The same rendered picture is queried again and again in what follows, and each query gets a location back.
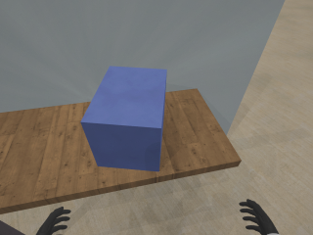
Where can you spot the left robot hand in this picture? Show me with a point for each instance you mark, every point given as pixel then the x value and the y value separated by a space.
pixel 48 227

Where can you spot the carton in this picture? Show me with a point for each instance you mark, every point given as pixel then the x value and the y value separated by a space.
pixel 124 121

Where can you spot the table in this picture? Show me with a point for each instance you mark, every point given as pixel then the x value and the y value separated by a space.
pixel 45 157

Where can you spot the right robot hand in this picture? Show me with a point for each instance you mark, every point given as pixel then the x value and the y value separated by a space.
pixel 265 224

